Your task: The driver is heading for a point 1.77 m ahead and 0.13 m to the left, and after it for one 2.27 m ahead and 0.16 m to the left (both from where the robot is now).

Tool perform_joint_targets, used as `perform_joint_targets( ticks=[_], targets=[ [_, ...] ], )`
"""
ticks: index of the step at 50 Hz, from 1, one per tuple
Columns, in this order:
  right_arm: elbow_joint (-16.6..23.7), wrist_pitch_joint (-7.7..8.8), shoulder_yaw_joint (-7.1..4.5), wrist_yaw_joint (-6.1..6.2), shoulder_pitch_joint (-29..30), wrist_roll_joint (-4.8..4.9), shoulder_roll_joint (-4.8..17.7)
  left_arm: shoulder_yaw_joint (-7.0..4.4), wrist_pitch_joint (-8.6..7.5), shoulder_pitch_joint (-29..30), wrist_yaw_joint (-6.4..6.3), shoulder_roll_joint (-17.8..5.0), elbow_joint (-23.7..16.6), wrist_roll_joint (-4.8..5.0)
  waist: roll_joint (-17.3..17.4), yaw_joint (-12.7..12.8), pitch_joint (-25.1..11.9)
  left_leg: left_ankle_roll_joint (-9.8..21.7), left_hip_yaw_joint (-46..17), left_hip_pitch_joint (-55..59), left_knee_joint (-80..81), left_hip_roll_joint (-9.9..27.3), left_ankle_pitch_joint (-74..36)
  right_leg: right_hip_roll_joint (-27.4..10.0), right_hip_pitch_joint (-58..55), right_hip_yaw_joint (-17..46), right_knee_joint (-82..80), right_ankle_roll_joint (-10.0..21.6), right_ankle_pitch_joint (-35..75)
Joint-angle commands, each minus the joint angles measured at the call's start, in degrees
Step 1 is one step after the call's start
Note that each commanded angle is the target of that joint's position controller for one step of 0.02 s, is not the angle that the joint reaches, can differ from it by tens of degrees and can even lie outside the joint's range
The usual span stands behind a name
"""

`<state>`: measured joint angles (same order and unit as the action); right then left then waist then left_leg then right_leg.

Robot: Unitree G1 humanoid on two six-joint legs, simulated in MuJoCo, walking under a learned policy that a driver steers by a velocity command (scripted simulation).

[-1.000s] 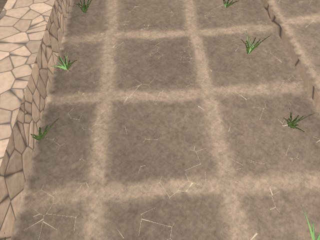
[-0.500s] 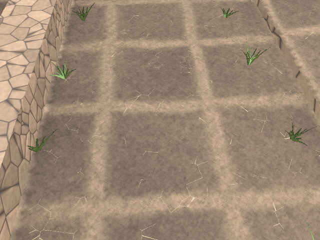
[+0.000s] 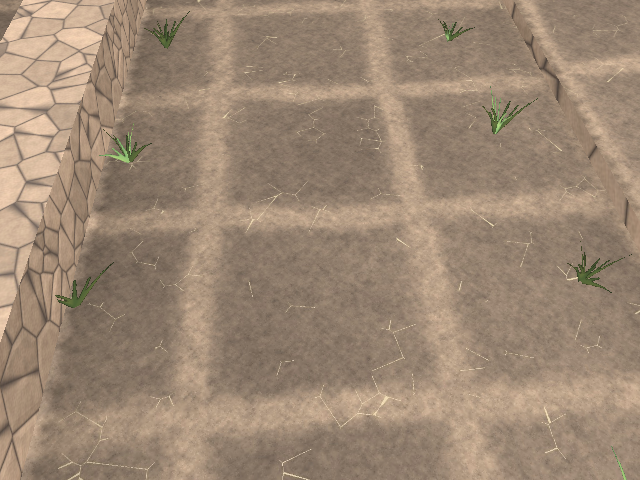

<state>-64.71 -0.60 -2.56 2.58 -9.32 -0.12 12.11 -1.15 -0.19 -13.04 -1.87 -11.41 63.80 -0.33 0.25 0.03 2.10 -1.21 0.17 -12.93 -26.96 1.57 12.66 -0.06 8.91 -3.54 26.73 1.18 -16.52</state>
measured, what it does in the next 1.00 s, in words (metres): walks ahead: left foot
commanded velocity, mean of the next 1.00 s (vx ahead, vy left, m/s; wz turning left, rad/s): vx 0.23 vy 0.00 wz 0.00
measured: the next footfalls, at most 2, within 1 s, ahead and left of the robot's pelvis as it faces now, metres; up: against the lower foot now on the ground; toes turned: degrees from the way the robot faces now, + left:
left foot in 0.64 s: +0.13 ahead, +0.16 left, +0.00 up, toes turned +4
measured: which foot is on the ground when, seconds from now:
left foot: down 0.00-0.38, up 0.40-0.62, down 0.64-1.00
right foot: down 0.00-0.64, up 0.66-1.00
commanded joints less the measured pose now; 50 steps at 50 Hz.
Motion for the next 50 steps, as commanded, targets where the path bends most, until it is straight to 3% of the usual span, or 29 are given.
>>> perform_joint_targets(
  ticks=[1, 16, 17, 18, 19, 21, 22, 23, 24, 26, 28, 29, 31, 32, 33, 34, 35, 36, 37, 38, 40, 43, 46, 50],
  targets=[
    [1.3, 0.42, -0.69, 0.21, -0.9, 0.01, 5.7, -0.77, -0.40, -2.3, -0.15, -5.6, -1.2, 0.02, -0.4, 0.0, 0.1, 1.7, -0.8, 1.9, 3.4, 1.1, -7.0, -2.9, 4.2, 3.0, -6.6, 0.8, 4.4],
    [0.5, 0.52, -0.14, 0.37, -3.7, 0.14, 5.0, -0.45, -0.55, -5.2, -0.11, -4.8, -1.2, 0.16, -0.3, 0.0, 0.3, 1.6, -0.8, 1.5, 3.4, 1.1, -7.4, -2.7, 4.2, 3.0, -6.8, 1.1, 5.7],
    [0.0, 0.46, 0.02, 0.39, -4.8, 0.13, 4.3, -0.44, -0.47, -6.4, -0.19, -4.6, -0.7, 0.20, -0.7, 0.1, -1.0, 1.6, 0.3, 1.8, 2.9, 0.2, -2.4, -2.4, 3.7, 2.9, -7.5, 1.4, -0.3],
    [-0.1, 0.42, -0.09, 0.47, -4.9, 0.43, 4.4, -0.94, -0.25, -7.0, -0.38, -5.9, -0.6, 0.64, -1.9, 0.4, 0.0, 1.8, 2.2, -0.1, 0.3, -1.6, 5.6, -2.6, 4.1, 4.0, -8.4, 2.5, -10.2],
    [0.4, 0.56, -0.30, 0.52, -4.4, 0.69, 4.7, -1.68, -0.12, -7.1, -0.58, -8.0, -1.0, 1.13, -4.3, 0.9, 1.6, 2.1, 4.3, -3.9, -3.7, -3.3, 13.5, -4.8, 4.9, 7.4, -10.3, 4.5, -20.9],
    [3.0, 1.83, -0.20, -0.02, -0.6, 0.75, 4.0, -3.09, -0.74, -10.0, -0.69, -11.6, -1.4, 1.68, -10.0, 2.8, 5.5, 3.1, 4.9, -13.7, -16.2, -2.2, 14.1, -16.1, 4.3, 22.3, -18.0, 10.7, -34.0],
    [4.0, 2.65, -0.24, -0.57, 1.1, 1.08, 3.8, -3.49, -1.43, -10.4, -0.73, -12.0, -1.6, 1.47, -10.3, 3.2, 7.6, 3.9, 2.5, -18.2, -22.5, 0.5, 14.0, -20.5, 4.2, 27.7, -20.3, 13.3, -32.9],
    [4.9, 3.32, -0.55, -1.06, 2.4, 1.51, 4.3, -3.39, -2.24, -10.6, -0.64, -10.9, -1.8, 0.92, -9.1, 3.3, 8.7, 4.5, 0.2, -23.9, -28.1, 2.5, 16.6, -22.4, 1.6, 30.0, -20.8, 14.3, -29.1],
    [5.1, 3.93, -0.84, -1.48, 1.9, 1.93, 4.5, -3.24, -2.95, -10.0, -0.47, -10.0, -2.3, 0.95, -7.7, 2.4, 8.4, 5.0, -1.3, -27.8, -30.1, 4.2, 17.0, -22.3, -1.7, 29.2, -20.0, 13.8, -25.2],
    [5.6, 5.20, -1.12, -2.11, 2.1, 2.24, 4.8, -3.19, -3.57, -7.8, -0.17, -9.2, -3.6, 1.92, -5.6, 1.5, 6.5, 5.4, -0.8, -25.3, -21.4, 5.2, 14.3, -18.5, -3.5, 21.7, -18.5, 10.4, -16.5],
    [5.1, 5.80, -1.08, -2.49, 0.8, 2.10, 3.4, -3.55, -3.32, -6.7, 0.11, -10.7, -4.1, 2.04, -6.5, 0.2, 4.1, 4.6, 3.8, -13.0, -12.1, 2.0, 10.5, -13.9, 2.3, 13.7, -16.2, 8.5, -11.3],
    [3.7, 5.81, -1.20, -2.69, -2.6, 2.07, 2.9, -3.69, -3.04, -6.1, 0.26, -11.1, -4.3, 2.31, -6.4, -1.7, 3.2, 4.0, 6.6, -5.0, -7.5, -0.2, 5.3, -12.2, 6.9, 10.9, -13.7, 8.2, -11.7],
    [0.0, 5.16, -2.27, -2.52, -12.3, 1.92, 4.1, -3.39, -2.96, -6.1, 0.53, -10.4, -4.6, 2.30, -4.5, -5.3, 0.8, 3.3, 8.7, 9.4, -4.5, -3.8, 1.2, -9.5, 14.7, 8.1, -6.2, 7.1, -9.0],
    [-0.9, 5.18, -3.14, -2.28, -17.9, 1.72, 6.5, -2.62, -3.35, -4.1, 0.76, -8.0, -5.4, 1.95, 1.7, -8.1, -0.2, 5.3, 0.3, 15.3, 0.2, 1.5, 4.1, -6.2, 19.3, 3.5, 7.7, 4.6, -2.3],
    [-0.9, 5.40, -4.17, -1.92, -24.3, 1.21, 13.1, -1.38, -4.04, -3.3, 0.89, -3.1, -7.7, 0.82, 18.4, -8.5, -4.1, 11.5, -24.4, 21.7, 10.2, 16.3, 9.9, -0.7, 29.7, -2.4, 31.6, 0.5, -9.8],
    [-1.2, 6.64, -3.36, -2.88, -25.0, 0.04, 13.1, -1.45, -5.11, -3.1, 0.87, -2.7, -9.3, 2.41, 18.2, -7.2, -6.2, 18.5, -45.0, 21.5, 18.5, 22.8, 21.6, 2.0, 36.8, 6.3, 44.5, 1.2, -15.4],
    [0.3, 7.62, -2.37, -3.15, -18.9, 0.41, 10.8, -1.90, -5.94, -0.9, 1.12, -5.2, -10.2, 3.85, 10.4, -4.8, -0.3, 17.5, -41.3, 18.5, 17.8, 22.9, 25.6, -2.2, 43.4, 8.7, 50.2, 2.9, -11.1],
    [1.8, 8.06, -1.36, -3.56, -14.6, 0.55, 7.6, -2.10, -6.45, 0.5, 1.47, -6.6, -10.5, 3.62, 6.2, -3.6, 2.2, 14.8, -32.7, 15.4, 17.1, 19.8, 21.8, -4.7, 44.0, 8.4, 50.0, 4.1, -4.4],
    [3.0, 8.02, -0.77, -3.95, -10.9, 0.30, 6.9, -2.46, -6.58, 0.1, 1.31, -6.8, -9.8, 2.82, 3.8, -1.9, 2.7, 12.8, -25.3, 12.2, 17.5, 16.8, 14.4, -6.5, 41.7, 7.7, 46.7, 4.4, 0.9],
    [3.6, 7.88, -0.45, -4.05, -9.6, 0.14, 6.2, -3.01, -6.42, -0.1, 1.26, -7.6, -9.6, 2.07, 4.3, -0.9, 3.1, 11.4, -19.3, 9.6, 18.0, 14.4, 7.2, -7.7, 38.5, 7.4, 42.2, 4.1, 4.0],
    [3.0, 7.42, 0.10, -3.54, -12.5, -0.15, 4.7, -3.31, -5.55, -0.3, 1.74, -7.0, -9.1, 1.86, 5.3, -0.6, 2.5, 10.3, -11.9, 8.5, 18.7, 11.5, -3.8, -8.1, 34.5, 5.6, 37.3, 3.1, 7.2],
    [2.7, 7.09, -0.17, -2.31, -16.0, -0.23, 6.7, -3.01, -4.81, 5.6, 1.97, -5.0, -11.3, 1.36, 3.1, -1.4, 3.0, 11.5, -7.9, 10.2, 19.4, 11.2, -14.8, -7.6, 36.9, 4.1, 29.1, 1.1, 11.3],
    [3.7, 6.59, -0.32, -1.50, -16.6, -0.10, 7.3, -2.25, -4.96, 13.7, 2.54, -3.6, -14.1, 1.60, 3.3, -2.9, 4.0, 11.0, -4.3, 8.9, 21.0, 10.0, -15.5, -5.9, 34.1, 2.3, 16.3, 0.2, 17.6],
    [3.0, 6.17, -0.80, -1.23, -20.2, 0.63, 7.5, -1.70, -5.25, 20.7, 3.77, -3.8, -16.4, 2.02, 3.7, -4.4, 6.1, 11.2, -2.2, 12.4, 21.4, 11.2, -15.5, -4.0, 31.8, 0.9, 7.7, 1.1, 20.3]
  ],
)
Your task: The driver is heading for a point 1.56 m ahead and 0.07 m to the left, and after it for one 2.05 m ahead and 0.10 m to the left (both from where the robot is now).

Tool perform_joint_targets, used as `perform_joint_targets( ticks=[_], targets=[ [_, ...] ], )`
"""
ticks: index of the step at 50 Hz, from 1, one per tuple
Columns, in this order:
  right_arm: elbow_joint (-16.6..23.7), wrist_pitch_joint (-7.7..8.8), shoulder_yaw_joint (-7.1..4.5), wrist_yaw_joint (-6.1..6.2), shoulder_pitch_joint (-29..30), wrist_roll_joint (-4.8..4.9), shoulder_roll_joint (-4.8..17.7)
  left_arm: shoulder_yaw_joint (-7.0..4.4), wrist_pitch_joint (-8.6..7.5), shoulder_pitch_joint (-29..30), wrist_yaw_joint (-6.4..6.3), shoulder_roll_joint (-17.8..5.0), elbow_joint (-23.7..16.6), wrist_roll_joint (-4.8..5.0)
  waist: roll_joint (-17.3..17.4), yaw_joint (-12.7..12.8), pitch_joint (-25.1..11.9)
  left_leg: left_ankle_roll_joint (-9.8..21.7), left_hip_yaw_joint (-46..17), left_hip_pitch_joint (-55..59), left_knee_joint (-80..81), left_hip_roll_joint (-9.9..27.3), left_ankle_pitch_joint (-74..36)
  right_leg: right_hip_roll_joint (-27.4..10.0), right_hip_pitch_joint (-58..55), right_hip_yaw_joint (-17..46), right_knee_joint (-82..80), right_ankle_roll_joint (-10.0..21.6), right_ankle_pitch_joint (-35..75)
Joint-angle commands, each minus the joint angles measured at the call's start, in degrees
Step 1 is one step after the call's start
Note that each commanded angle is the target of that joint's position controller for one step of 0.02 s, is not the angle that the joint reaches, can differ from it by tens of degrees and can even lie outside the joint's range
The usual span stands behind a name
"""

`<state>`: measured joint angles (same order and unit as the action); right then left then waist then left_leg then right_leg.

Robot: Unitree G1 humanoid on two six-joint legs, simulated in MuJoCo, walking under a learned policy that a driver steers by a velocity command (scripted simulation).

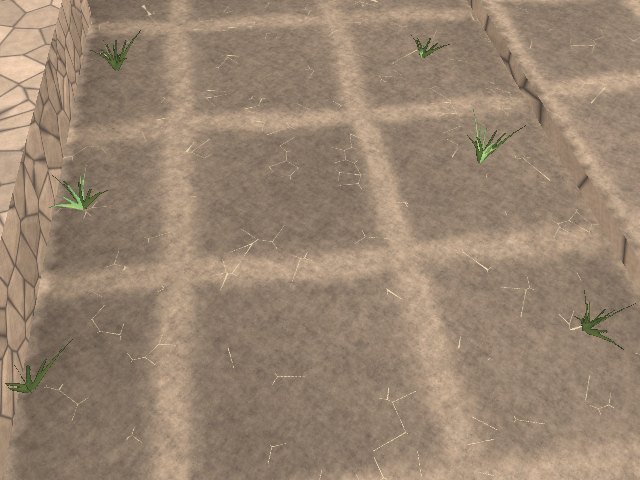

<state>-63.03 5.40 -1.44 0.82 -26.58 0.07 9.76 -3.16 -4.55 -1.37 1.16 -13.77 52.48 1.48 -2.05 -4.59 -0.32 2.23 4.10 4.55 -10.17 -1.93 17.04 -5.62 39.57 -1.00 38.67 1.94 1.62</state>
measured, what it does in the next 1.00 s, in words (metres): walks ahead: right foot, then left foot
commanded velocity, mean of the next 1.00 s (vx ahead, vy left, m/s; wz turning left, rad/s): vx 0.49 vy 0.00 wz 0.00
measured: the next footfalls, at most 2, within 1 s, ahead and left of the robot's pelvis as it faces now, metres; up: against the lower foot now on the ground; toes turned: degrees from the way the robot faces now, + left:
right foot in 0.14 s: +0.29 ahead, -0.13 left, +0.00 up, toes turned -3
left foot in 0.68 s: +0.60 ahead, +0.11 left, +0.00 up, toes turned +3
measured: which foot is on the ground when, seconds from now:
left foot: down 0.00-0.16, up 0.18-0.66, down 0.68-1.00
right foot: up 0.00-0.12, down 0.14-0.70, up 0.72-1.00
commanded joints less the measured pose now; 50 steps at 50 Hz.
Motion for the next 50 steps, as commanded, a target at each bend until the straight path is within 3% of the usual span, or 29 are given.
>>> perform_joint_targets(
  ticks=[1, 3, 5, 6, 7, 8, 9, 10, 11, 12, 13, 15, 17, 21, 25, 29, 31, 32, 33, 34, 35, 36, 37, 38, 39, 41, 44, 47, 50],
  targets=[
    [1.2, -0.02, -2.09, 0.58, -3.3, 0.60, 9.8, 0.38, -1.07, 10.1, 1.13, -1.6, -5.7, 0.28, 6.1, 0.3, 9.0, 7.6, -6.0, -3.2, 3.9, 15.5, -21.2, 1.6, 1.2, -1.4, -5.7, 1.1, 1.6],
    [1.3, -0.48, -2.60, 0.67, -2.7, 0.68, 10.5, 0.15, -1.48, 10.3, 1.81, -2.6, -6.5, 0.32, 6.7, 1.7, 8.1, 6.9, -5.2, 0.8, 0.8, 16.8, -28.0, 2.4, -0.7, -1.6, -8.0, 2.7, -1.1],
    [2.1, -1.00, -3.27, 0.75, -0.9, 0.47, 12.3, -1.24, -1.68, 4.5, 1.85, -5.7, -5.5, 0.22, 9.3, 5.7, 2.7, 5.7, -4.3, 3.4, -7.2, 17.1, -48.2, 5.8, -10.8, -3.6, -7.8, 4.7, -4.9],
    [2.5, -1.49, -3.30, 0.72, 0.4, 0.30, 12.4, -2.58, -1.61, -4.3, 1.58, -8.0, -3.0, 0.29, 10.1, 10.4, -2.4, 4.5, -2.6, 1.9, -17.2, 15.4, -56.2, 7.9, -22.0, -4.9, -8.1, 6.2, -5.3],
    [3.5, -1.58, -2.84, 0.55, 1.5, -0.01, 11.6, -3.91, -1.31, -14.9, 1.06, -10.8, 0.0, 0.19, 9.5, 14.9, -8.8, 2.6, -1.6, -7.9, -31.0, 13.1, -50.5, 4.6, -39.0, -1.0, -6.5, 8.5, -4.6],
    [4.7, -0.79, -1.16, -0.21, -4.5, -0.11, 5.2, -5.22, -0.91, -24.1, 0.52, -16.1, 1.7, -1.53, -3.1, 13.0, -19.3, -0.9, -0.7, -30.7, -54.9, 4.4, -24.3, -11.4, -62.4, 24.8, -8.5, 17.0, -15.1],
    [4.1, 1.13, -0.23, -0.84, -4.8, 0.88, 3.1, -4.08, -0.72, -24.5, 0.58, -13.9, 2.4, -1.43, -10.8, 12.0, -25.4, -1.2, -9.4, -39.9, -68.2, -2.0, 13.9, -18.1, -66.5, 46.6, -20.8, 20.5, -20.7],
    [6.0, 2.39, -1.72, -1.08, 1.1, 2.53, 8.0, -2.95, -0.97, -19.1, 0.65, -10.2, 1.9, -0.74, -8.5, 11.6, -16.7, 0.3, -12.1, -46.1, -72.8, 1.9, 12.6, -15.2, -60.1, 39.9, -22.3, 16.9, -22.1],
    [7.6, 2.93, -2.02, -0.82, 6.2, 3.12, 9.8, -2.11, -1.24, -13.6, 0.60, -7.4, 0.6, -0.58, -4.2, 10.1, -9.4, 1.1, -9.9, -46.8, -71.5, 5.2, 7.9, -13.3, -50.0, 30.0, -23.1, 14.5, -17.3],
    [8.1, 2.86, -2.45, -0.22, 8.5, 2.48, 9.9, -1.51, -1.72, -9.4, 0.90, -5.7, 0.1, -1.12, 0.8, 7.7, -5.2, 1.3, -8.8, -44.1, -67.3, 7.9, 3.1, -11.3, -40.1, 23.4, -24.9, 13.1, -11.8],
    [8.0, 2.05, -3.12, 0.28, 8.2, 1.63, 9.8, -0.92, -2.18, -7.2, 1.18, -3.7, 0.1, -1.75, 0.9, 5.3, -3.1, 1.6, -8.8, -40.0, -63.8, 9.9, 0.6, -9.0, -33.2, 18.4, -26.5, 11.8, -8.3],
    [7.7, 0.29, -2.97, 0.57, 5.2, 1.36, 6.7, -0.71, -2.34, -7.6, 1.34, -3.4, 1.2, -1.93, -1.3, 3.0, -1.6, 1.6, -8.7, -35.9, -60.0, 11.3, -0.5, -7.3, -26.8, 14.2, -29.7, 12.2, -8.3],
    [9.1, -0.56, -3.09, 0.76, 7.8, 1.09, 6.8, -1.00, -2.44, -9.6, 0.57, -5.3, 2.2, -1.77, -1.4, 2.6, 1.1, 0.5, -7.9, -38.1, -55.3, 12.1, -2.9, -7.0, -24.1, 11.4, -32.2, 12.9, -7.3],
    [12.5, -0.44, -3.29, 0.39, 17.4, 0.18, 7.7, -1.39, -1.99, -14.0, -1.13, -7.4, 3.0, -1.55, -0.3, 4.7, 3.1, -1.7, -6.9, -44.6, -40.6, 12.0, -16.1, -6.0, -27.6, 7.8, -33.4, 11.8, -3.9],
    [14.6, 0.02, -2.47, -0.67, 25.9, 0.78, 6.4, -1.55, -1.57, -18.4, -1.55, -8.4, 3.9, -0.74, -0.5, 7.6, 4.1, -2.0, -3.7, -41.3, -27.0, 8.7, -23.7, -4.6, -30.4, 3.9, -33.0, 9.8, -3.4],
    [17.0, 0.42, -2.11, -2.10, 31.3, 1.29, 7.2, -1.98, -0.49, -22.3, -1.70, -8.9, 5.6, -0.32, -1.0, 9.0, 5.5, -0.7, -4.1, -43.2, -21.1, 7.6, -19.6, -8.1, -39.4, 4.6, -29.1, 9.3, -2.4],
    [17.5, 0.79, -2.46, -2.69, 30.2, 1.39, 8.6, -2.40, 0.15, -21.9, -1.89, -9.6, 5.7, -0.28, -2.0, 7.4, 4.7, 0.9, -3.8, -40.8, -19.4, 6.7, -15.2, -9.9, -42.7, 5.1, -26.1, 8.2, 2.2],
    [17.0, 0.96, -2.99, -2.78, 27.4, 1.40, 9.8, -2.58, 0.44, -20.8, -1.95, -10.1, 5.4, -0.30, -2.8, 5.5, 2.9, 1.8, -2.7, -36.2, -18.8, 5.3, -13.1, -9.8, -43.3, 4.6, -22.9, 7.5, 9.7],
    [15.3, 1.08, -4.03, -2.70, 21.1, 1.22, 11.6, -2.49, 0.76, -19.3, -1.96, -9.9, 5.0, -0.28, -2.9, 1.8, -0.8, 3.1, -0.9, -27.4, -17.7, 3.2, -12.9, -7.9, -42.7, 2.7, -15.4, 6.3, 19.3],
    [12.1, 1.07, -5.58, -2.30, 10.6, 0.94, 14.8, -1.79, 0.92, -19.0, -1.96, -8.2, 4.4, -0.64, -1.4, -2.3, -7.6, 5.2, -2.1, -12.3, -19.1, 4.1, -13.9, -4.6, -36.9, 0.1, -2.6, 4.5, 20.1],
    [10.4, 0.93, -6.98, -1.94, 1.6, -0.33, 20.5, -0.28, 0.35, -23.9, -1.68, -3.3, 3.1, -1.41, 9.1, -2.0, -17.4, 12.3, -23.1, 10.5, -19.1, 18.7, -10.4, 2.0, -17.0, -2.8, 20.0, 1.0, 1.3],
    [9.6, 0.65, -6.44, -2.22, -0.2, 0.25, 19.4, 0.79, -1.18, -25.6, -1.24, -0.4, 3.6, -0.85, 19.0, -1.2, -23.0, 17.5, -45.9, 19.2, -8.5, 25.7, -2.2, 9.3, -2.8, 2.8, 33.9, -0.5, -33.1],
    [10.2, 0.79, -5.00, -2.31, 3.1, 0.63, 15.1, -0.73, -2.37, -21.0, -0.95, -6.4, 2.8, 0.68, 14.3, -1.6, -17.3, 14.6, -41.9, 15.4, -7.1, 23.6, 1.5, 5.6, 3.5, 7.8, 39.4, 0.9, -32.5],
    [11.5, 0.82, -4.30, -2.13, 8.0, 0.52, 12.8, -0.95, -2.95, -16.0, -0.94, -7.8, 1.2, 1.42, 10.9, -0.7, -10.6, 12.4, -33.1, 7.5, -6.7, 21.7, -1.9, 2.6, 5.2, 6.2, 39.1, 1.9, -27.9],
    [12.2, 0.93, -3.76, -2.27, 12.3, -0.05, 11.3, -1.10, -2.91, -13.7, -1.32, -7.4, 0.9, 0.82, 6.0, 1.1, -6.1, 11.5, -26.6, -1.6, -4.9, 19.7, -7.5, -0.1, 2.9, 4.9, 35.5, 1.9, -22.8],
    [12.2, 1.27, -3.00, -2.58, 15.4, -0.86, 8.8, -1.66, -1.32, -14.8, -1.74, -6.0, 1.3, -0.15, 6.6, 4.7, -3.0, 10.3, -19.7, -11.5, -1.5, 16.4, -12.2, -3.0, -3.7, 5.3, 29.6, 1.9, -18.2],
    [10.8, 1.54, -3.40, -2.06, 12.9, -0.47, 10.5, -1.61, 0.22, -14.4, -1.95, -3.9, 1.1, -0.43, 5.9, 5.8, -0.6, 11.4, -15.0, -14.8, 2.0, 15.5, -16.0, -3.7, -3.3, 4.5, 23.7, 0.7, -14.6],
    [9.9, 1.18, -3.68, -0.96, 10.1, -0.31, 11.7, -1.81, 0.31, -8.2, -1.87, -4.1, -1.1, -1.17, 4.6, 4.7, 1.3, 11.1, -12.2, -12.8, 3.4, 15.0, -18.7, -3.7, 1.7, 4.2, 14.2, -0.9, -6.0],
    [9.2, 0.79, -3.57, -0.40, 8.0, 0.08, 11.8, -1.42, -0.06, -2.7, -1.28, -3.0, -2.5, -1.01, 5.4, 3.2, 2.5, 9.4, -8.1, -12.3, 3.9, 13.0, -18.8, -2.1, 0.2, 2.5, 3.8, -1.3, 2.4]
  ],
)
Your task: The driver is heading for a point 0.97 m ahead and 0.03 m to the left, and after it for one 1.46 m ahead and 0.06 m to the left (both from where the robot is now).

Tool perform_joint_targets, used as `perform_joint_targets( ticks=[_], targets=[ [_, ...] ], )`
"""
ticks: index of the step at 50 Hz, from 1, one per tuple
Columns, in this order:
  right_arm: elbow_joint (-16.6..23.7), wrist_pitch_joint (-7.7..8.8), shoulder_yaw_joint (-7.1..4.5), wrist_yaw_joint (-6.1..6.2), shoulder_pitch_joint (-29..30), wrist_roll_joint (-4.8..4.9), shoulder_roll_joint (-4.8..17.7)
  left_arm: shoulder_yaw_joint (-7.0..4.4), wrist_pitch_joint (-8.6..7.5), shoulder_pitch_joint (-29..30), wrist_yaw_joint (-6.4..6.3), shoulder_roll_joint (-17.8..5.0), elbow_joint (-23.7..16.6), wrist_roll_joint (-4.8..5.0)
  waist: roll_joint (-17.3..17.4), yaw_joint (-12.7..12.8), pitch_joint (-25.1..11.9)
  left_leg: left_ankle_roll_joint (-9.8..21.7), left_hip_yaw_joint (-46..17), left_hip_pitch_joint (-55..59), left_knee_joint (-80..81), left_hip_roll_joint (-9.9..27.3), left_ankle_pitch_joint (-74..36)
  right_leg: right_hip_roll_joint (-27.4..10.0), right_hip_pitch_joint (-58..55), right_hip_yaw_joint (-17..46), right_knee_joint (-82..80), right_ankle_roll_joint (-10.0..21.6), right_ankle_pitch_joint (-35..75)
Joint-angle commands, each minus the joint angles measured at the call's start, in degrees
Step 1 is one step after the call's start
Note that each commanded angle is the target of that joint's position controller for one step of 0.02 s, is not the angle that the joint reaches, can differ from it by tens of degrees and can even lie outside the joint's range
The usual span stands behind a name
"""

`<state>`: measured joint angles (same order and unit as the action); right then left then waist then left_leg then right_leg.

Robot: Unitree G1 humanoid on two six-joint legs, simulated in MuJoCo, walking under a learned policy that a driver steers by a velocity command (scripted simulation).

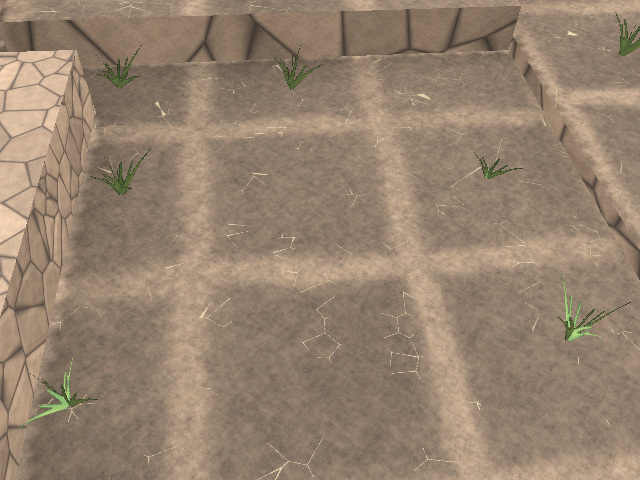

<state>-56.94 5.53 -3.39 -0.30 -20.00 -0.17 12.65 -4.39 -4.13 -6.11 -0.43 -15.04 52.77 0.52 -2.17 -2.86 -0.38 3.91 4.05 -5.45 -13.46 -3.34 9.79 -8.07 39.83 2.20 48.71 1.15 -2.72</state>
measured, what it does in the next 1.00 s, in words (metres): walks ahead: right foot, then left foot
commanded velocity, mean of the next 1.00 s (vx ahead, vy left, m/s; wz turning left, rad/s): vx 0.50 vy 0.00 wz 0.00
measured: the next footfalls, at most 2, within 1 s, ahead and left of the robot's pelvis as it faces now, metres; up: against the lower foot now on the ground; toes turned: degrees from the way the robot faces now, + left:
right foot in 0.24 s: +0.33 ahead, -0.16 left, +0.00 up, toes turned -3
left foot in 0.78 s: +0.64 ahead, +0.08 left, +0.00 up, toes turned +3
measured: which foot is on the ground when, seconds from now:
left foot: down 0.00-0.26, up 0.28-0.76, down 0.78-1.00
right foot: up 0.00-0.22, down 0.24-0.80, up 0.82-1.00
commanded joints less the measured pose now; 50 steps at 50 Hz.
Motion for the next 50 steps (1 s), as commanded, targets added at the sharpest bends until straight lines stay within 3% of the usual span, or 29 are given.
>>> perform_joint_targets(
  ticks=[1, 5, 7, 9, 10, 11, 12, 13, 14, 15, 16, 17, 18, 20, 22, 25, 29, 34, 37, 38, 39, 40, 41, 42, 43, 44, 45, 47, 50],
  targets=[
    [2.8, 0.61, -1.65, 0.81, 0.4, 0.47, 9.1, 0.03, -0.58, 4.2, 0.51, -1.4, -3.3, 0.08, 5.5, 0.7, 3.1, 7.4, -7.3, -1.9, 7.4, 14.1, -10.9, 1.1, -0.8, -1.4, -9.2, -0.5, 8.4],
    [0.7, -0.10, -1.91, 0.95, -3.8, 0.90, 9.5, 0.62, -0.93, 10.6, 1.56, -1.4, -5.4, 0.57, 5.5, -1.4, 5.3, 7.2, -6.8, 4.2, 5.6, 16.1, -10.3, 2.6, -0.1, -2.4, -15.9, 0.1, 7.7],
    [0.0, -0.69, -2.24, 1.16, -4.5, 1.08, 9.9, 0.68, -1.32, 12.2, 2.27, -1.9, -6.6, 0.73, 5.9, -1.2, 5.8, 6.8, -7.2, 8.1, 3.4, 18.0, -12.6, 2.9, 0.4, -2.1, -17.8, 1.3, 4.3],
    [-0.1, -1.23, -2.63, 1.37, -3.6, 1.21, 10.6, 0.26, -1.70, 10.4, 2.76, -3.4, -6.7, 0.84, 6.9, 0.6, 4.6, 5.8, -7.3, 10.4, 0.1, 19.1, -19.0, 4.1, -3.5, -2.8, -19.4, 2.8, 0.0],
    [0.2, -1.47, -2.80, 1.42, -2.3, 1.25, 11.2, -0.37, -1.85, 7.2, 2.78, -4.7, -6.0, 0.78, 7.9, 2.7, 2.4, 5.1, -6.6, 10.6, -3.6, 18.7, -28.1, 5.8, -9.2, -4.3, -19.7, 3.8, -1.6],
    [0.5, -1.76, -2.62, 1.42, -0.9, 1.36, 10.8, -1.51, -1.90, -0.1, 2.63, -6.6, -3.8, 0.56, 7.7, 6.7, -1.8, 3.8, -4.6, 9.0, -11.9, 16.5, -36.6, 7.9, -19.5, -6.1, -20.8, 5.2, -1.1],
    [1.3, -1.87, -1.88, 1.43, -0.6, 0.93, 9.2, -3.01, -1.87, -10.8, 2.21, -9.9, -0.7, 0.18, 5.8, 10.7, -9.0, 1.8, -2.3, 1.0, -25.3, 13.3, -33.0, 5.1, -36.0, -2.8, -18.6, 7.6, 0.5],
    [2.4, -1.14, -0.37, 1.03, -6.3, 0.31, 4.1, -4.34, -1.53, -19.2, 1.76, -15.3, 1.0, -0.85, -6.0, 9.7, -18.0, -2.2, 0.1, -21.0, -48.1, 5.2, -10.4, -9.6, -58.6, 20.8, -20.3, 15.4, -6.1],
    [2.0, 0.42, 0.33, 0.61, -6.4, 0.75, 2.9, -3.31, -1.28, -19.9, 1.90, -13.2, 1.3, -0.11, -13.2, 9.3, -22.7, -3.0, -7.3, -31.8, -60.2, -0.2, 22.7, -15.1, -63.9, 40.4, -30.4, 19.3, -11.6],
    [3.1, 1.55, -0.99, 0.24, -1.9, 2.34, 7.7, -2.12, -1.38, -15.8, 1.86, -9.6, 0.8, 0.40, -9.5, 9.3, -15.7, -1.8, -10.6, -38.1, -65.3, 3.7, 21.4, -13.0, -58.8, 34.3, -31.2, 16.4, -15.1],
    [4.3, 2.07, -1.10, 0.27, 2.6, 2.89, 8.7, -1.45, -1.43, -11.1, 1.69, -7.3, -0.6, 0.29, -5.7, 8.3, -9.6, -0.8, -8.8, -39.1, -64.3, 6.9, 16.6, -11.0, -50.6, 25.6, -31.9, 14.2, -12.5],
    [4.7, 1.99, -1.36, 0.70, 4.9, 2.35, 8.4, -0.92, -1.58, -6.9, 1.85, -5.8, -1.2, -0.32, -1.4, 6.3, -5.1, -0.7, -7.6, -36.9, -60.2, 9.4, 11.6, -8.8, -41.3, 19.8, -33.9, 12.9, -8.6],
    [4.5, 1.25, -1.92, 1.12, 4.9, 1.62, 8.3, -0.35, -1.91, -4.6, 2.02, -3.9, -1.5, -0.93, -1.5, 4.2, -3.0, -0.6, -8.0, -33.1, -56.5, 11.3, 8.8, -6.8, -35.1, 15.7, -35.7, 11.9, -5.3],
    [4.0, -0.36, -1.76, 1.30, 2.4, 1.36, 5.6, -0.20, -2.18, -4.6, 2.17, -3.6, -0.7, -1.05, -2.6, 2.1, -1.9, -0.9, -8.0, -28.7, -52.9, 12.5, 6.6, -5.6, -29.4, 12.0, -39.0, 12.3, -3.6],
    [4.8, -1.09, -1.81, 1.49, 4.2, 1.03, 5.2, -0.57, -2.44, -6.5, 1.58, -5.4, 0.2, -0.84, -1.7, 1.8, 0.0, -1.9, -7.4, -30.7, -48.4, 12.9, 3.0, -5.2, -28.0, 9.1, -41.2, 13.0, -0.8],
    [6.9, -1.10, -1.91, 1.36, 10.3, 0.41, 5.4, -0.78, -2.17, -9.3, 0.48, -6.7, 1.1, -0.64, -0.6, 3.0, 1.7, -3.4, -7.0, -35.2, -38.4, 12.8, -6.4, -4.5, -30.2, 5.8, -42.3, 12.3, 3.0],
    [8.9, -0.66, -1.15, 0.43, 18.1, 0.80, 3.9, -0.68, -1.78, -12.8, -0.02, -7.0, 2.1, -0.04, -1.0, 5.4, 3.3, -3.6, -4.4, -32.6, -25.1, 10.3, -16.0, -2.3, -31.7, 1.2, -42.7, 10.2, 3.2],
    [11.7, -0.14, -0.47, -1.17, 25.2, 1.42, 4.3, -1.07, -0.56, -17.6, -0.22, -7.7, 4.5, 0.45, -1.1, 7.5, 5.6, -2.4, -4.0, -34.3, -17.6, 8.7, -12.6, -5.8, -41.0, 1.4, -39.1, 9.9, 4.3],
    [11.9, 0.38, -1.09, -1.88, 22.4, 1.54, 6.6, -1.64, 0.27, -16.4, -0.52, -8.9, 4.6, 0.59, -2.8, 4.6, 3.6, 0.0, -2.9, -28.3, -15.4, 6.7, -6.3, -7.5, -44.7, 1.5, -33.7, 8.3, 15.5],
    [10.7, 0.50, -1.89, -1.82, 17.6, 1.36, 8.1, -1.72, 0.54, -14.8, -0.56, -9.3, 4.2, 0.71, -3.3, 1.6, 0.5, 1.1, -1.2, -20.8, -14.5, 4.7, -5.6, -6.4, -44.4, 0.2, -28.2, 7.3, 25.3],
    [7.6, 0.48, -3.34, -1.50, 8.1, 1.13, 10.7, -1.24, 0.77, -14.1, -0.54, -8.0, 3.8, 0.61, -2.3, -2.7, -5.1, 2.8, -0.4, -7.6, -14.4, 3.5, -6.9, -3.3, -40.9, -2.2, -17.5, 5.7, 29.8],
    [5.4, 0.37, -4.58, -0.92, -2.6, 0.34, 15.1, -0.29, 0.75, -14.7, -0.54, -6.0, 2.5, -0.41, 4.2, -5.7, -13.9, 6.5, -12.3, 10.8, -16.2, 13.9, -8.0, 0.3, -28.5, -4.8, 0.8, 3.6, 14.4],
    [4.1, 0.13, -5.04, -1.24, -5.3, 0.29, 18.3, 1.86, -0.62, -21.5, 0.07, 1.8, 2.2, -0.38, 19.5, -1.5, -20.4, 15.6, -40.5, 28.1, -8.4, 26.0, 3.6, 11.6, -5.9, -3.1, 20.0, 0.2, -25.2],
    [4.6, 0.15, -3.44, -1.28, -4.8, 0.76, 13.0, 0.68, -2.04, -18.1, 0.48, -3.9, 2.7, 0.93, 14.8, -3.5, -19.9, 14.2, -44.6, 27.7, -4.5, 25.2, 9.8, 9.2, 0.6, 4.7, 27.2, 1.1, -30.5],
    [5.4, 0.32, -2.70, -1.05, 0.1, 0.90, 10.6, -0.06, -2.88, -12.8, 0.69, -6.7, 1.0, 2.14, 12.2, -3.0, -11.9, 11.7, -36.0, 21.0, -3.9, 23.4, 7.5, 6.3, 4.7, 3.7, 28.4, 2.1, -26.1],
    [6.6, 0.41, -2.21, -1.00, 4.5, 0.54, 9.4, -0.06, -3.13, -9.6, 0.35, -6.7, 0.4, 2.03, 7.0, -1.4, -7.5, 10.3, -29.2, 12.5, -2.7, 21.4, 2.0, 3.3, 3.1, 2.2, 26.1, 2.3, -20.7],
    [6.9, 0.54, -1.84, -1.13, 7.5, -0.12, 8.0, -0.47, -2.87, -8.1, -0.03, -6.3, 0.2, 1.19, 5.1, 0.3, -4.1, 9.8, -24.6, 4.9, -0.9, 19.7, -2.8, 1.4, 0.5, 1.7, 22.5, 2.1, -17.2],
    [6.6, 0.82, -1.20, -1.39, 8.8, -0.66, 6.1, -0.66, -1.27, -10.3, -0.19, -4.3, 0.7, 0.83, 6.6, 3.2, -2.8, 9.3, -19.6, -2.1, 2.4, 17.5, -5.7, -0.5, -5.2, 2.1, 18.3, 2.1, -14.2],
    [5.3, 1.09, -1.70, -0.66, 6.5, -0.21, 8.5, -0.63, 0.01, -7.9, -0.45, -3.1, -0.2, 0.32, 5.6, 3.8, -0.1, 10.3, -15.5, -4.8, 5.9, 17.0, -7.9, -1.3, -2.9, 1.3, 11.3, 0.7, -9.8]
  ],
)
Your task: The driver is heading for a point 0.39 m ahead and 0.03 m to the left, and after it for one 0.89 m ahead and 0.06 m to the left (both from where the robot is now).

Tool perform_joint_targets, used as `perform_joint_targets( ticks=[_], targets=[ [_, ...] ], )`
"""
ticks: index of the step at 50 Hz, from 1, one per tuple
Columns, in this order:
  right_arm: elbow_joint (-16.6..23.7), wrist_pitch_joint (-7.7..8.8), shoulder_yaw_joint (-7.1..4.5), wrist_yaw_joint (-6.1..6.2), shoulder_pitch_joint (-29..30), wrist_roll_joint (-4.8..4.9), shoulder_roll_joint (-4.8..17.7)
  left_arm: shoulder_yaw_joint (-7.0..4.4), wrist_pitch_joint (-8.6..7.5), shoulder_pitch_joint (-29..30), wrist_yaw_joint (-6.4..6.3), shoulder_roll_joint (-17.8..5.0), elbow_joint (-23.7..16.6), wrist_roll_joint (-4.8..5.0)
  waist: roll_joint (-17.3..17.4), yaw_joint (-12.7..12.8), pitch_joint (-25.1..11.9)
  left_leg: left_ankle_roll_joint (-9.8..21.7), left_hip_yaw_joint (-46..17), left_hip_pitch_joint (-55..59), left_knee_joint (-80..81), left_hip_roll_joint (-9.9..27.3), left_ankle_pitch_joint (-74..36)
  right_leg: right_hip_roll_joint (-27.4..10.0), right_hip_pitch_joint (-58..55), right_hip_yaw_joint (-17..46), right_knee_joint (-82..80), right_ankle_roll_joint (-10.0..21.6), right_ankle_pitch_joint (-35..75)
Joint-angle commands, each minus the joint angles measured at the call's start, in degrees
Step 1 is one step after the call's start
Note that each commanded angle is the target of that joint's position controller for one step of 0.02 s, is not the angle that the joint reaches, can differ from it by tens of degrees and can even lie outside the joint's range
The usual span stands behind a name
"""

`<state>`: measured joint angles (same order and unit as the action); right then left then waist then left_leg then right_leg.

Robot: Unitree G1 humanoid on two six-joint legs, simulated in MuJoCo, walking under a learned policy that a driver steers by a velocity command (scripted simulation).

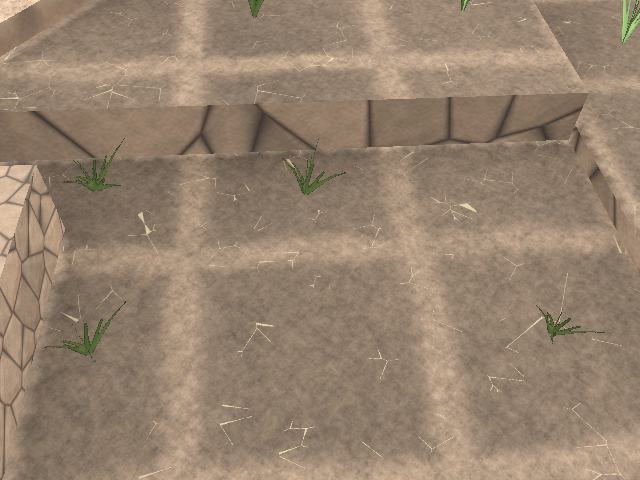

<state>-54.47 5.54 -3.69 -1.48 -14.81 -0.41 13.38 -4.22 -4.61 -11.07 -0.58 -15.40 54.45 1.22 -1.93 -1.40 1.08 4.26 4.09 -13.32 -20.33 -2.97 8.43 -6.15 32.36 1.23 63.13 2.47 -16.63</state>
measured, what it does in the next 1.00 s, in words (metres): walks ahead: right foot, then left foot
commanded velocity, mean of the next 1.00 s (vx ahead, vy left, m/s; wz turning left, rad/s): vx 0.25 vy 0.00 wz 0.00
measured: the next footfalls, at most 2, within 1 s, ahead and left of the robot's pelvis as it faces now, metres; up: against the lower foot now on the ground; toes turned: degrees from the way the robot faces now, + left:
right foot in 0.34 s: +0.37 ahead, -0.16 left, +0.00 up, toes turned -4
left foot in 0.74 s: +0.41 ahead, +0.08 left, +0.00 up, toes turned +1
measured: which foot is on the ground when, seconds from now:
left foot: down 0.00-0.36, up 0.38-0.72, down 0.74-1.00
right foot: up 0.00-0.32, down 0.34-1.00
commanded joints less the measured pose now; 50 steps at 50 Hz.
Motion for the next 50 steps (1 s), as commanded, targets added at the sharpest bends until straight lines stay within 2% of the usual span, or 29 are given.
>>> perform_joint_targets(
  ticks=[1, 3, 7, 11, 14, 15, 16, 17, 18, 19, 20, 21, 22, 23, 25, 27, 29, 31, 33, 35, 36, 37, 38, 39, 40, 41, 42, 45, 50],
  targets=[
    [2.5, 1.00, -1.56, 0.90, 0.4, 0.07, 8.4, -0.86, 0.56, -0.8, -0.31, -2.9, -2.6, -0.67, 4.8, 1.9, -0.7, 9.9, -14.6, 3.6, 13.4, 16.6, -7.2, -3.3, 6.5, 2.2, -6.3, -1.3, 7.0],
    [2.0, 0.66, -1.56, 1.50, -1.2, 0.26, 8.6, -0.84, 0.45, 2.8, -0.07, -2.6, -3.8, -0.97, 4.7, 1.1, 0.2, 9.0, -12.1, 4.6, 14.0, 15.6, -8.3, -3.0, 8.1, 1.8, -12.9, -2.0, 13.7],
    [0.7, 0.33, -1.53, 1.95, -4.6, 0.86, 9.0, -0.11, -0.01, 10.4, 0.73, -1.4, -5.7, -0.59, 5.2, -1.3, 1.9, 7.0, -7.5, 5.7, 14.3, 13.6, -8.2, -0.4, 5.2, -0.7, -25.4, -2.2, 22.7],
    [-1.5, -0.55, -1.81, 2.05, -8.4, 1.24, 9.4, 0.42, -0.37, 16.2, 1.87, -1.7, -7.9, -0.09, 5.4, -3.1, 3.8, 6.8, -7.3, 12.5, 11.8, 16.1, -8.6, 0.8, 6.4, -1.1, -31.2, -1.4, 20.4],
    [-2.0, -1.41, -2.36, 2.38, -8.1, 1.49, 10.4, 0.11, -0.96, 15.6, 2.76, -3.4, -8.8, 0.09, 6.6, -1.3, 3.1, 5.6, -8.0, 17.2, 7.6, 18.6, -15.0, 1.8, 3.6, -1.4, -33.8, 0.8, 14.3],
    [-1.8, -1.75, -2.45, 2.49, -6.6, 1.37, 10.8, -0.47, -1.14, 12.6, 2.78, -4.6, -8.1, -0.21, 7.4, 0.7, 1.5, 4.5, -7.2, 17.6, 3.4, 17.8, -25.3, 3.5, -1.4, -2.5, -34.8, 1.7, 12.9],
    [-1.5, -2.19, -2.30, 2.62, -5.2, 1.41, 10.5, -1.54, -1.31, 5.5, 2.67, -6.4, -6.0, -0.86, 7.4, 4.6, -2.8, 2.9, -5.2, 16.9, -5.1, 15.3, -36.2, 5.9, -11.2, -4.5, -36.5, 2.9, 15.1],
    [-0.8, -2.33, -1.66, 2.76, -5.7, 0.98, 9.0, -2.81, -1.49, -3.1, 2.38, -9.8, -3.4, -1.74, 5.5, 7.4, -9.6, 0.3, -2.9, 10.8, -17.0, 11.6, -33.6, 3.1, -25.9, -2.1, -34.6, 5.0, 26.4],
    [0.2, -1.62, 0.02, 2.44, -11.2, -0.28, 4.0, -3.80, -1.27, -10.4, 1.93, -15.0, -2.1, -3.08, -5.9, 6.3, -19.6, -4.0, -0.7, -10.3, -39.1, 4.3, -8.6, -12.0, -50.3, 16.9, -31.7, 13.0, 40.2],
    [-1.5, -0.60, 0.71, 2.11, -14.2, 0.30, 2.5, -2.95, -0.56, -11.5, 2.04, -12.8, -1.4, -1.86, -13.7, 6.0, -27.3, -5.9, -7.2, -18.7, -53.1, -2.0, 28.7, -19.2, -55.8, 32.9, -38.3, 19.2, 45.8],
    [-1.2, -0.01, -0.82, 1.94, -10.5, 1.82, 7.8, -1.84, -0.34, -8.5, 2.14, -9.7, -2.1, -1.12, -8.2, 6.5, -22.6, -5.2, -12.3, -21.7, -57.9, 1.2, 28.4, -16.6, -49.5, 26.3, -38.8, 16.7, 44.4],
    [0.1, -0.03, -0.91, 2.16, -5.8, 2.58, 8.2, -1.10, -0.24, -3.1, 1.88, -7.4, -3.2, -1.11, -5.5, 5.2, -15.1, -4.7, -9.7, -24.1, -56.5, 4.1, 25.4, -14.2, -41.5, 17.8, -39.3, 14.4, 45.1],
    [0.3, -0.58, -1.00, 2.65, -3.4, 1.97, 7.6, -0.40, -0.37, 1.0, 1.93, -5.6, -3.6, -1.37, -1.4, 3.4, -10.0, -5.0, -7.8, -22.9, -52.2, 6.6, 21.5, -11.4, -32.8, 12.5, -41.5, 12.7, 44.7],
    [0.3, -1.54, -1.46, 3.20, -3.2, 1.38, 7.4, 0.08, -0.57, 3.3, 1.86, -3.9, -3.7, -1.65, -1.3, 1.5, -7.9, -4.9, -7.6, -19.3, -48.1, 8.5, 18.9, -9.6, -26.5, 9.6, -43.5, 11.5, 42.8],
    [-0.4, -3.31, -1.16, 3.58, -5.7, 0.81, 4.5, 0.53, -0.65, 4.9, 1.94, -2.9, -2.8, -2.90, -2.5, -1.1, -7.5, -5.2, -7.4, -10.9, -43.0, 9.1, 15.2, -8.0, -18.1, 6.1, -46.2, 11.6, 43.6],
    [0.1, -4.06, -0.92, 4.00, -5.3, 0.61, 3.4, 0.49, -0.76, 6.2, 1.47, -4.0, -2.1, -3.24, -3.7, -2.4, -7.2, -5.7, -6.8, -8.4, -34.7, 9.0, 12.1, -6.9, -15.4, 2.8, -47.3, 12.0, 45.7],
    [0.6, -4.52, -0.63, 4.14, -2.7, 0.34, 3.5, 0.35, -0.36, 6.9, 0.85, -5.1, -1.8, -2.95, -4.0, -2.0, -8.0, -5.9, -6.2, -5.7, -26.7, 8.8, 7.0, -5.8, -15.2, 0.8, -47.7, 11.2, 43.3],
    [0.9, -5.13, -0.75, 4.04, -0.3, 0.46, 4.5, 0.32, 0.38, 5.7, 0.43, -5.9, -0.9, -2.59, -3.7, -0.9, -8.3, -6.1, -5.7, -3.8, -22.0, 8.2, 3.3, -5.9, -16.0, 1.1, -48.6, 10.6, 35.5],
    [1.1, -5.67, -0.92, 3.97, 1.8, 0.53, 5.0, 0.57, 1.10, 5.0, 0.22, -5.5, -0.2, -2.38, -3.3, -0.2, -6.8, -5.9, -5.7, -2.6, -18.0, 8.0, 2.6, -5.9, -15.9, 2.4, -49.2, 10.0, 24.5],
    [0.8, -5.67, -0.97, 3.88, 2.4, 0.11, 4.9, 1.03, 1.73, 5.4, 0.10, -4.6, 0.3, -1.70, -2.5, -0.9, -4.7, -5.0, -4.7, 0.9, -10.5, 7.2, -0.1, -4.7, -14.8, 2.8, -47.9, 8.2, 13.3],
    [0.6, -5.58, -0.98, 3.85, 2.7, -0.49, 5.1, 1.40, 1.92, 4.1, 0.12, -3.6, 0.9, -1.32, -1.5, -1.1, -3.6, -4.4, -4.9, 3.1, -5.6, 7.3, -3.5, -3.0, -14.4, 2.8, -46.9, 6.1, 7.8],
    [0.7, -5.44, -1.19, 3.93, 2.9, -0.94, 6.8, 1.79, 1.98, 2.1, 0.15, -2.5, 1.5, -1.65, 0.8, -0.3, -3.0, -3.6, -7.5, 5.4, -3.3, 9.7, -9.8, -1.0, -13.7, 2.4, -45.1, 3.6, 3.1],
    [1.1, -5.37, -1.61, 4.16, 3.7, -0.63, 9.8, 1.66, 1.86, -0.9, 0.22, -2.3, 1.8, -2.38, 5.6, 2.8, -2.6, -2.3, -9.5, 6.7, -4.4, 12.4, -16.0, 2.8, -12.0, 0.2, -42.5, 1.4, -1.1],
    [0.3, -5.45, -1.73, 4.01, 5.2, 0.21, 9.9, 1.74, 2.09, -3.7, 0.07, -1.3, 2.3, -2.20, 10.9, 5.1, -2.8, -0.8, -9.5, 3.7, -4.5, 11.9, -7.9, 5.3, -14.0, -2.1, -43.1, 0.3, -0.5],
    [0.0, -5.33, -1.39, 3.53, 5.8, 0.45, 6.9, 1.66, 2.57, -0.8, -0.25, -2.4, 2.1, -2.12, 9.3, 3.1, -1.6, -1.6, -8.8, -0.6, -3.0, 10.0, -1.3, 5.4, -17.7, -3.1, -42.0, -0.4, 1.5],
    [-0.3, -5.08, -1.01, 3.34, 6.0, 0.02, 5.7, 1.48, 3.09, 0.9, -0.54, -3.1, 1.8, -1.78, 8.0, 2.5, -1.1, -2.7, -8.1, -1.7, -2.6, 9.2, -1.0, 5.0, -18.5, -3.1, -41.3, -0.3, 3.0],
    [-0.4, -4.77, -0.90, 3.23, 6.5, -0.29, 5.7, 1.48, 3.50, 1.4, -0.78, -3.0, 1.9, -1.66, 7.2, 2.4, -1.3, -3.4, -7.5, -1.1, -2.9, 8.6, -3.6, 4.6, -18.9, -2.8, -40.8, 0.0, 4.8],
    [-1.8, -4.12, -0.89, 3.35, 5.5, 0.13, 5.9, 1.35, 3.85, 1.0, -0.77, -3.3, 2.4, -1.75, 5.8, 2.1, -3.3, -3.3, -6.7, 2.0, -5.0, 8.1, -10.4, 3.9, -20.4, -2.4, -40.0, 0.2, 10.6],
    [-3.2, -4.37, -0.71, 3.63, 5.6, 0.34, 6.0, 1.16, 4.14, 1.3, -0.79, -3.3, 3.5, -1.35, 3.4, 1.7, -4.2, -2.8, -6.1, 3.7, -6.2, 7.6, -13.9, 3.6, -21.9, -2.5, -38.8, -0.1, 15.3]
  ],
)
Keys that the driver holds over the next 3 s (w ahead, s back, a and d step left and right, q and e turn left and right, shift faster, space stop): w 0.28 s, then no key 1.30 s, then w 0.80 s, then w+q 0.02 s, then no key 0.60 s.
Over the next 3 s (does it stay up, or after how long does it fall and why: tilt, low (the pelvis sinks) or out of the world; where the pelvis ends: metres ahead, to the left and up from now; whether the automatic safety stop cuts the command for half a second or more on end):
stays up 0.86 -0.01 0.00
